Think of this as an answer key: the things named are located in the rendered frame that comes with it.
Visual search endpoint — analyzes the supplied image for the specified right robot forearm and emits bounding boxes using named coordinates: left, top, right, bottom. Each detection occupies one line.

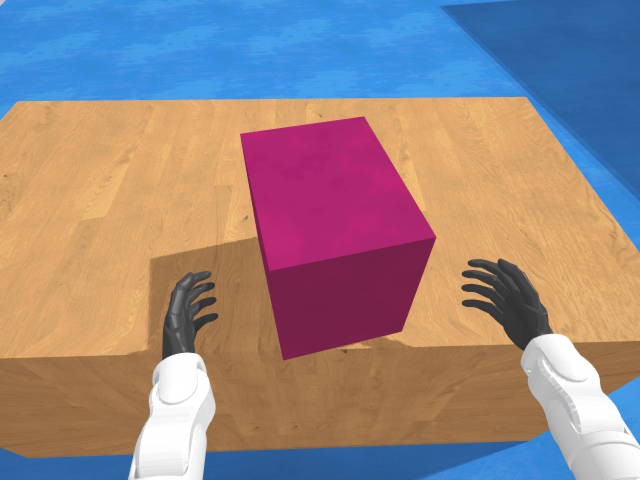
left=521, top=334, right=640, bottom=480

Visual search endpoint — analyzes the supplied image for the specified left robot forearm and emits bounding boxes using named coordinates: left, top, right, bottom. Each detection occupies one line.
left=128, top=353, right=216, bottom=480

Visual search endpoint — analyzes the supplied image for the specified carton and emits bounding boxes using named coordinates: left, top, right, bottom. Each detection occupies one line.
left=240, top=116, right=436, bottom=360

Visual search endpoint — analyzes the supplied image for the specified robot right hand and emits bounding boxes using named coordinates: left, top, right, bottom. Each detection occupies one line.
left=461, top=259, right=554, bottom=351

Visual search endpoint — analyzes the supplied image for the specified robot left hand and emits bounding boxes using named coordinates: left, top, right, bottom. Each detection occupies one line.
left=162, top=271, right=218, bottom=360

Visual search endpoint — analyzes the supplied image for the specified pedestal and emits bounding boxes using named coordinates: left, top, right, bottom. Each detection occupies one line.
left=0, top=97, right=640, bottom=458

